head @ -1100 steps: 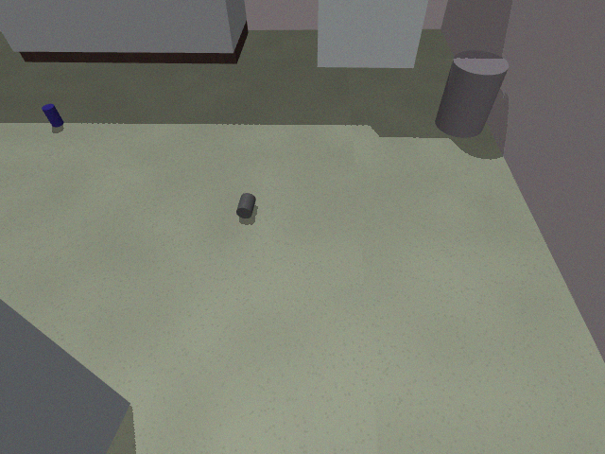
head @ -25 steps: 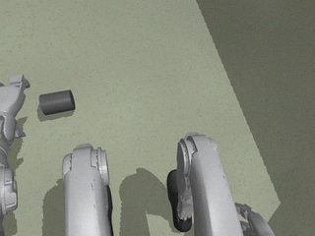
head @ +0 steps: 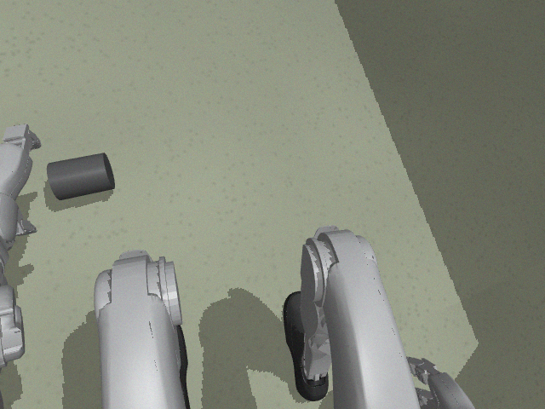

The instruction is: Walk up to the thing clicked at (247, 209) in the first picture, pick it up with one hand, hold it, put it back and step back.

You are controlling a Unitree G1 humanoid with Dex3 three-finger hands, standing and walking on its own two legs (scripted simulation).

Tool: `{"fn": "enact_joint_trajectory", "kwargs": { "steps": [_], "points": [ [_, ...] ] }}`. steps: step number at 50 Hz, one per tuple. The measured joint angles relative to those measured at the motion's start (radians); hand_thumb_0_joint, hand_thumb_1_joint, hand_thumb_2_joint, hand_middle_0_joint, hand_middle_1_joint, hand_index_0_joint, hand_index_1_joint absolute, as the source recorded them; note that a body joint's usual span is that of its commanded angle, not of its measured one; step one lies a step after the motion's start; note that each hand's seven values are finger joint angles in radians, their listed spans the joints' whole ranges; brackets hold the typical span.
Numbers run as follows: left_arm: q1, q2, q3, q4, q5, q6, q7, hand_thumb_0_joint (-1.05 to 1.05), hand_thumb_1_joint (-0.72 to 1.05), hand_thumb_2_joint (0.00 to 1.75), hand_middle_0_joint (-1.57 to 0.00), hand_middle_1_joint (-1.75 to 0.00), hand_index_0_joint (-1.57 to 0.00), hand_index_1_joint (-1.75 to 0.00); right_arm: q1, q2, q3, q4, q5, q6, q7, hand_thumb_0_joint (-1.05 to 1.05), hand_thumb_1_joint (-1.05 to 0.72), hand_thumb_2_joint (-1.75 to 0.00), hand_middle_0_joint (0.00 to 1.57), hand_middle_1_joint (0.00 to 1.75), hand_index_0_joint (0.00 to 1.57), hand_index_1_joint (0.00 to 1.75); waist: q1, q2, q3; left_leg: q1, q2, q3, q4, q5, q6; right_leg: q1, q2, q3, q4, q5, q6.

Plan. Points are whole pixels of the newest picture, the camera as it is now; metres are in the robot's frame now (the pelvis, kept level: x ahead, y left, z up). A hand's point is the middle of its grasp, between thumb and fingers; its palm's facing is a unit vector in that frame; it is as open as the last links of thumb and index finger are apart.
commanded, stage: approach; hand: left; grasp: from above
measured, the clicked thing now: (82, 176) +0.48 +0.29 -0.30
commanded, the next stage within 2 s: rest palm in 0.84 s
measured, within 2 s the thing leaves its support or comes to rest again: neither
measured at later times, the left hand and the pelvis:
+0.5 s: hand (78, 143) +0.50 +0.26 -0.18, palm faces -0.36 -0.06 -0.93, open 14.1 cm; pelvis +0.00 +0.00 -0.01, yaw -1 degrees
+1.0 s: hand (36, 178) +0.44 +0.32 -0.18, palm faces -0.44 -0.08 -0.90, open 14.2 cm; pelvis +0.00 +0.00 -0.01, yaw +0 degrees
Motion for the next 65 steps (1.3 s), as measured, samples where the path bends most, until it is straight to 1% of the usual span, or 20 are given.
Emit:
{"fn": "enact_joint_trajectory", "kwargs": {
  "steps": [3, 6, 11, 15, 19, 21, 24, 27, 30, 33, 35, 39, 41, 44, 47, 50, 53, 57, 61, 65],
  "points": [
    [-0.008, 0.002, -0.009, 0.014, 0.001, 0.003, 0.004, 0.00, -0.43, 0.92, -0.16, -0.96, -0.17, -0.95, 0.000, -0.001, 0.003, 0.000, 0.000, -0.003, 0.001, 0.00, -0.91, -0.90, 0.21, 0.30, 0.20, 0.30, -0.004, -0.001, -0.001, -0.005, -0.001, 0.000, 0.003, 0.002, 0.001, -0.003, -0.001, 0.001, 0.003, 0.001, 0.000],
    [-0.009, 0.004, -0.007, 0.019, 0.005, 0.004, 0.010, 0.00, -0.44, 0.92, -0.16, -0.96, -0.16, -0.95, 0.000, -0.002, 0.007, 0.001, 0.001, -0.005, 0.003, 0.00, -0.91, -0.90, 0.21, 0.30, 0.20, 0.30, -0.008, 0.001, -0.001, -0.010, -0.003, 0.000, 0.007, 0.004, 0.002, -0.005, -0.002, 0.000, 0.005, 0.002, 0.001],
    [-0.044, 0.007, -0.049, 0.065, 0.010, 0.009, 0.016, 0.00, -0.47, 0.95, -0.13, -0.98, -0.13, -0.97, 0.000, -0.001, 0.019, 0.003, -0.002, -0.012, 0.006, 0.00, -0.91, -0.90, 0.21, 0.30, 0.20, 0.30, -0.020, -0.004, 0.000, -0.018, -0.006, 0.001, 0.012, 0.009, 0.000, -0.015, -0.003, 0.002, 0.014, 0.004, 0.000],
    [-0.093, 0.008, -0.088, 0.096, 0.015, 0.014, 0.029, 0.00, -0.50, 0.97, -0.11, -1.01, -0.11, -1.00, 0.000, -0.002, 0.035, 0.000, -0.009, -0.027, 0.006, 0.00, -0.91, -0.89, 0.21, 0.30, 0.20, 0.30, -0.038, -0.009, 0.008, -0.026, -0.006, -0.004, 0.020, 0.013, -0.003, -0.025, 0.000, -0.001, 0.020, 0.011, 0.001],
    [-0.162, -0.002, -0.112, 0.136, 0.024, 0.036, 0.056, 0.00, -0.52, 0.98, -0.10, -1.03, -0.10, -1.02, 0.004, -0.003, 0.052, -0.005, -0.017, -0.041, 0.005, 0.00, -0.91, -0.89, 0.21, 0.30, 0.20, 0.30, -0.070, -0.011, 0.014, -0.038, -0.004, -0.010, 0.027, 0.015, -0.005, -0.037, 0.004, -0.005, 0.024, 0.016, -0.001],
    [-0.197, -0.003, -0.107, 0.159, 0.035, 0.054, 0.071, 0.00, -0.52, 0.99, -0.10, -1.04, -0.10, -1.03, 0.008, -0.004, 0.063, -0.012, -0.020, -0.044, 0.005, 0.00, -0.91, -0.89, 0.21, 0.30, 0.20, 0.30, -0.091, -0.009, 0.016, -0.044, -0.001, -0.014, 0.029, 0.014, -0.006, -0.044, 0.007, -0.008, 0.024, 0.019, -0.003],
    [-0.237, -0.002, -0.087, 0.182, 0.040, 0.095, 0.089, 0.00, -0.53, 1.00, -0.09, -1.04, -0.09, -1.03, 0.019, -0.010, 0.078, -0.026, -0.023, -0.044, 0.007, 0.00, -0.91, -0.89, 0.21, 0.30, 0.20, 0.30, -0.121, 0.001, 0.023, -0.051, 0.002, -0.019, 0.032, 0.011, -0.007, -0.052, 0.010, -0.013, 0.022, 0.021, -0.004],
    [-0.262, 0.001, -0.068, 0.191, 0.032, 0.140, 0.087, 0.00, -0.54, 1.00, -0.09, -1.04, -0.09, -1.03, 0.037, -0.016, 0.089, -0.039, -0.019, -0.039, 0.012, 0.00, -0.91, -0.89, 0.21, 0.30, 0.20, 0.30, -0.145, 0.014, 0.030, -0.053, 0.005, -0.020, 0.032, 0.007, -0.007, -0.057, 0.013, -0.014, 0.021, 0.021, -0.004],
    [-0.273, 0.009, -0.062, 0.193, 0.009, 0.175, 0.062, 0.00, -0.54, 1.00, -0.09, -1.04, -0.08, -1.03, 0.055, -0.024, 0.101, -0.048, -0.008, -0.033, 0.019, 0.00, -0.91, -0.89, 0.21, 0.30, 0.20, 0.30, -0.157, 0.026, 0.041, -0.051, 0.010, -0.021, 0.031, 0.002, -0.007, -0.059, 0.018, -0.014, 0.019, 0.022, -0.001],
    [-0.255, 0.019, -0.049, 0.176, -0.027, 0.192, 0.032, 0.00, -0.54, 1.00, -0.09, -1.04, -0.08, -1.03, 0.067, -0.029, 0.110, -0.054, 0.003, -0.025, 0.024, 0.00, -0.91, -0.89, 0.21, 0.30, 0.20, 0.30, -0.156, 0.036, 0.058, -0.043, 0.015, -0.024, 0.031, -0.001, -0.006, -0.055, 0.023, -0.017, 0.017, 0.024, 0.001],
    [-0.223, 0.024, -0.044, 0.153, -0.051, 0.193, 0.001, 0.00, -0.54, 1.00, -0.09, -1.03, -0.08, -1.03, 0.072, -0.028, 0.110, -0.055, 0.012, -0.018, 0.028, 0.00, -0.91, -0.89, 0.21, 0.30, 0.20, 0.30, -0.150, 0.039, 0.069, -0.036, 0.018, -0.026, 0.031, -0.003, -0.005, -0.050, 0.025, -0.017, 0.016, 0.025, 0.002],
    [-0.136, 0.025, -0.027, 0.083, -0.091, 0.161, -0.054, 0.00, -0.54, 1.00, -0.08, -1.04, -0.08, -1.03, 0.078, -0.022, 0.105, -0.052, 0.024, -0.008, 0.033, 0.00, -0.91, -0.89, 0.21, 0.30, 0.20, 0.30, -0.119, 0.038, 0.083, -0.025, 0.016, -0.026, 0.030, -0.002, -0.007, -0.039, 0.024, -0.018, 0.015, 0.026, 0.001],
    [-0.094, 0.021, -0.023, 0.046, -0.099, 0.135, -0.070, 0.00, -0.54, 0.99, -0.08, -1.04, -0.08, -1.03, 0.078, -0.019, 0.099, -0.047, 0.024, -0.005, 0.036, 0.00, -0.91, -0.89, 0.21, 0.30, 0.20, 0.30, -0.097, 0.033, 0.084, -0.023, 0.013, -0.026, 0.031, 0.000, -0.009, -0.035, 0.021, -0.018, 0.017, 0.025, 0.000],
    [-0.048, 0.017, -0.030, -0.003, -0.093, 0.092, -0.078, 0.00, -0.55, 0.99, -0.09, -1.04, -0.08, -1.03, 0.073, -0.014, 0.082, -0.039, 0.021, -0.004, 0.036, 0.00, -0.91, -0.89, 0.21, 0.30, 0.20, 0.30, -0.063, 0.023, 0.074, -0.026, 0.005, -0.025, 0.032, 0.005, -0.012, -0.032, 0.014, -0.017, 0.021, 0.021, -0.002],
    [-0.032, 0.012, -0.065, -0.044, -0.079, 0.062, -0.067, 0.00, -0.55, 1.00, -0.09, -1.03, -0.08, -1.02, 0.061, -0.011, 0.060, -0.030, 0.019, -0.009, 0.030, 0.00, -0.91, -0.89, 0.21, 0.30, 0.20, 0.30, -0.037, 0.009, 0.057, -0.028, -0.003, -0.020, 0.031, 0.010, -0.012, -0.029, 0.006, -0.013, 0.024, 0.016, -0.003],
    [-0.067, 0.006, -0.106, -0.023, -0.060, 0.048, -0.041, 0.00, -0.55, 1.01, -0.09, -1.03, -0.09, -1.02, 0.036, -0.013, 0.047, -0.022, 0.015, -0.017, 0.021, 0.00, -0.91, -0.89, 0.21, 0.30, 0.20, 0.30, -0.027, -0.004, 0.036, -0.031, -0.009, -0.014, 0.028, 0.013, -0.009, -0.027, 0.000, -0.008, 0.024, 0.012, -0.005],
    [-0.133, 0.010, -0.135, 0.062, -0.035, 0.051, -0.014, 0.00, -0.55, 1.02, -0.09, -1.02, -0.08, -1.02, 0.001, -0.018, 0.051, -0.023, 0.009, -0.026, 0.014, 0.00, -0.91, -0.89, 0.21, 0.30, 0.20, 0.30, -0.040, -0.011, 0.021, -0.034, -0.011, -0.014, 0.026, 0.015, -0.004, -0.024, -0.001, -0.010, 0.019, 0.012, -0.005],
    [-0.204, 0.027, -0.140, 0.175, -0.001, 0.063, 0.017, 0.00, -0.54, 1.02, -0.09, -1.01, -0.08, -1.01, -0.030, -0.025, 0.071, -0.048, 0.000, -0.040, 0.011, 0.00, -0.90, -0.89, 0.20, 0.30, 0.20, 0.30, -0.078, -0.016, 0.024, -0.035, -0.011, -0.021, 0.029, 0.015, 0.000, -0.019, 0.001, -0.017, 0.013, 0.014, -0.003],
    [-0.228, 0.046, -0.105, 0.236, 0.028, 0.069, 0.044, 0.00, -0.54, 1.02, -0.09, -1.01, -0.07, -1.01, -0.031, -0.032, 0.098, -0.073, -0.013, -0.049, 0.015, 0.00, -0.90, -0.89, 0.20, 0.30, 0.20, 0.30, -0.116, -0.021, 0.044, -0.037, -0.009, -0.030, 0.038, 0.014, 0.001, -0.017, 0.005, -0.024, 0.014, 0.018, -0.001],
    [-0.227, 0.068, -0.075, 0.269, 0.043, 0.074, 0.078, 0.00, -0.53, 1.01, -0.09, -1.00, -0.07, -1.00, -0.009, -0.036, 0.123, -0.081, -0.028, -0.054, 0.024, 0.00, -0.90, -0.89, 0.20, 0.30, 0.20, 0.30, -0.144, -0.030, 0.069, -0.042, -0.005, -0.037, 0.051, 0.013, 0.000, -0.025, 0.011, -0.028, 0.023, 0.023, 0.002]
  ]
}}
